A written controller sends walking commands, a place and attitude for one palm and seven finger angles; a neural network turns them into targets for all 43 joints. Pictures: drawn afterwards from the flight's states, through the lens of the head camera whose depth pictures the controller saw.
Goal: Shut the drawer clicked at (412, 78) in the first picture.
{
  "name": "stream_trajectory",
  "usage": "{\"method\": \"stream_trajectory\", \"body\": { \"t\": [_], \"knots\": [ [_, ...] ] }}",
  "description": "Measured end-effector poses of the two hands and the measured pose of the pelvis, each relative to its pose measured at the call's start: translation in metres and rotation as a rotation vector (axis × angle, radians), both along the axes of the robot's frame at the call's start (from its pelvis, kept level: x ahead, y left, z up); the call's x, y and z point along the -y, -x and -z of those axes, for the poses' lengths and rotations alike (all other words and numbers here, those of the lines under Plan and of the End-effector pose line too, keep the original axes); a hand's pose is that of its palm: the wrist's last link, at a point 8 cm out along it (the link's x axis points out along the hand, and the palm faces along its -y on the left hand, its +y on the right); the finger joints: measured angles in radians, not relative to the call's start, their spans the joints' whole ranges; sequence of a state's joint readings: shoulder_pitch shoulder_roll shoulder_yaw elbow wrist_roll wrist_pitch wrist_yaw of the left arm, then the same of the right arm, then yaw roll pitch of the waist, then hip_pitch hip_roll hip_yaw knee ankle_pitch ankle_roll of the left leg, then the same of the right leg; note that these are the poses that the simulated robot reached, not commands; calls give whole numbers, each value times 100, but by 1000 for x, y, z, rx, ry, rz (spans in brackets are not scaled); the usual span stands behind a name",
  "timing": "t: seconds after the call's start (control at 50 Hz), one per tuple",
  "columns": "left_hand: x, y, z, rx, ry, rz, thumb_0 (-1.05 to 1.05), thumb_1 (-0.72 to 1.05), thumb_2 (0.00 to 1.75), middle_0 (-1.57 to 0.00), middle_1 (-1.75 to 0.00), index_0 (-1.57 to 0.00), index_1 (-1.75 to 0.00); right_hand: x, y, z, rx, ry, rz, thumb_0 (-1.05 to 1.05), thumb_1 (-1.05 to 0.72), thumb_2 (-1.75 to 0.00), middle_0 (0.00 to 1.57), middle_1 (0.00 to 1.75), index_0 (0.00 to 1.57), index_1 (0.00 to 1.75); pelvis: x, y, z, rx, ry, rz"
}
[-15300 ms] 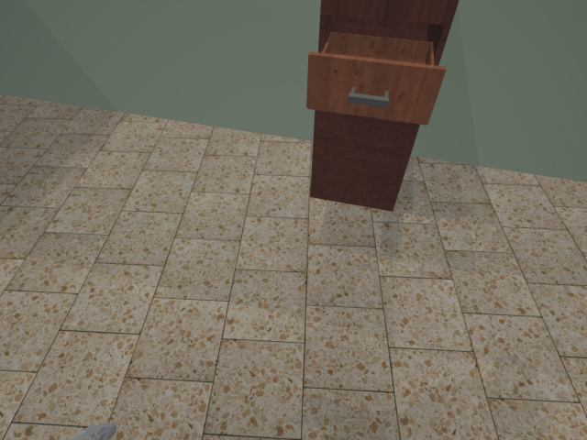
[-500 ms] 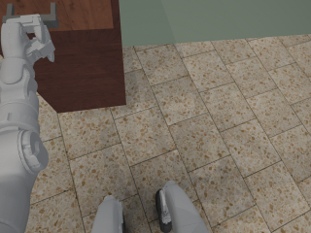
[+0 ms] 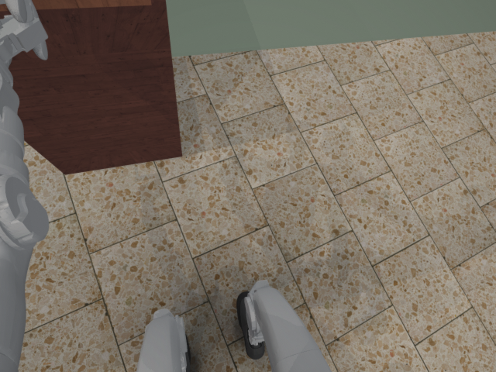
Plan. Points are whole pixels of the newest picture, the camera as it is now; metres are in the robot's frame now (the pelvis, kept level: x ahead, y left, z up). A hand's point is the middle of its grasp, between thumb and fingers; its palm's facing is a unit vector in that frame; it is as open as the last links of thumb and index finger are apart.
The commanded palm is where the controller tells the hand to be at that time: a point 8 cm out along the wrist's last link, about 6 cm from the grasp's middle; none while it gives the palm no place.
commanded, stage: push the drawer shut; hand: left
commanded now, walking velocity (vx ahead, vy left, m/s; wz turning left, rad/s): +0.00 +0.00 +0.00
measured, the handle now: out of the picture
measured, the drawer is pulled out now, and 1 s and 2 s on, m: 0.01 0.00 0.00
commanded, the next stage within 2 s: pull the fist back off the drawer in 0.34 s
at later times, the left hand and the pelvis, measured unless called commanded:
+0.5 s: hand (20, 12) +0.61 +0.20 +0.08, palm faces +0.05 -1.00 -0.05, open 3.2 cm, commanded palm +0.64 +0.21 +0.08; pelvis -0.02 +0.00 -0.02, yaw +0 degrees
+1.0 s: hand (34, 18) +0.60 +0.18 +0.08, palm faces +0.06 -1.00 -0.04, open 3.3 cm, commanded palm +0.57 +0.21 +0.08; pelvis -0.01 +0.01 +0.00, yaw -1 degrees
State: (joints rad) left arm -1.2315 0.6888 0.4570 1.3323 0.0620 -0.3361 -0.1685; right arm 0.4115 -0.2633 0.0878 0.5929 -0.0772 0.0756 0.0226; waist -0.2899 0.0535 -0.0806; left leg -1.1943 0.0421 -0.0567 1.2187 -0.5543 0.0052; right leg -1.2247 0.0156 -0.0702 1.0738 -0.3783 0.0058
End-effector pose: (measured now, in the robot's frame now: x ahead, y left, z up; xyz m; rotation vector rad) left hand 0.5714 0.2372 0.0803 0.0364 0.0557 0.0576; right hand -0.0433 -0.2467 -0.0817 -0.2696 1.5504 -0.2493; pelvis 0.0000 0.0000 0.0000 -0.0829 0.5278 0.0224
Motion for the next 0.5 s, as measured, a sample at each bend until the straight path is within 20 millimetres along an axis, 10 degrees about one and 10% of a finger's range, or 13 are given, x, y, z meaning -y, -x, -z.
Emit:
{"method": "stream_trajectory", "body": {
  "t": [0.5],
  "knots": [
    [-17, -19, -1, -8, -14, 9, 2, 58, 90, -140, -160, -140, -160, -11, 45, -1, -81, 36, 20, 0, -91, -90, 20, 30, 20, 30, 0, 21, 17, -61, 33, -15]
  ]
}}
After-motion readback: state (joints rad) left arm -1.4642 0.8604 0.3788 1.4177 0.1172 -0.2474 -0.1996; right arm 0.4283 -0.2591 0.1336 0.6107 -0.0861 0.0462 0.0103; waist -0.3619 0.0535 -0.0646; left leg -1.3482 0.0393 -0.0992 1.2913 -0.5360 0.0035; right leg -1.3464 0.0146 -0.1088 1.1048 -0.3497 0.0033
